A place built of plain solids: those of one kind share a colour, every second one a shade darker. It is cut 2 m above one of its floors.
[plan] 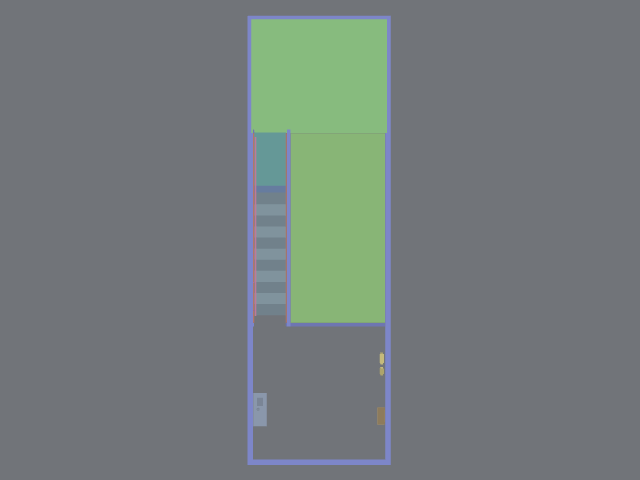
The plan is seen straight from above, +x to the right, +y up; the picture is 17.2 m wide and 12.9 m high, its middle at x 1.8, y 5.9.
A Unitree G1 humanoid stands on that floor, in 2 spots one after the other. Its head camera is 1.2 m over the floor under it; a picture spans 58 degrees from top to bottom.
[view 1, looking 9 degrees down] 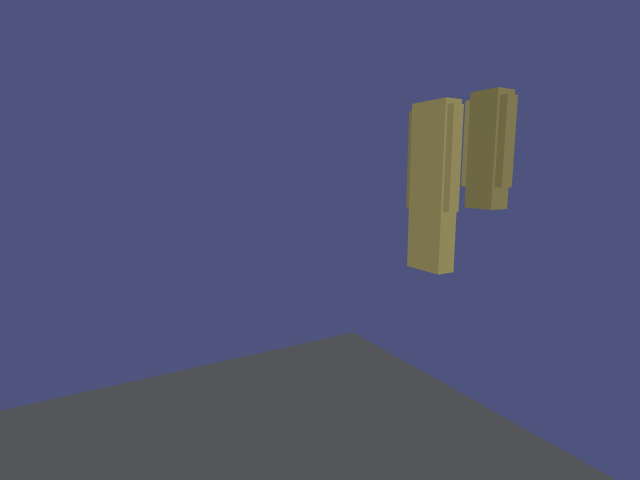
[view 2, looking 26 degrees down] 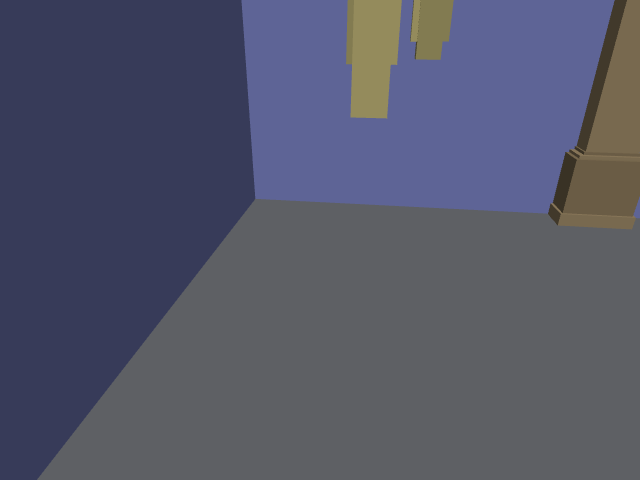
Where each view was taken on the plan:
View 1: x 1.77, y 1.00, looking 60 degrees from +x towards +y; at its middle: wall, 3.01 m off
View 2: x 0.46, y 2.63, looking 8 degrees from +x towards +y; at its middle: ground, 2.74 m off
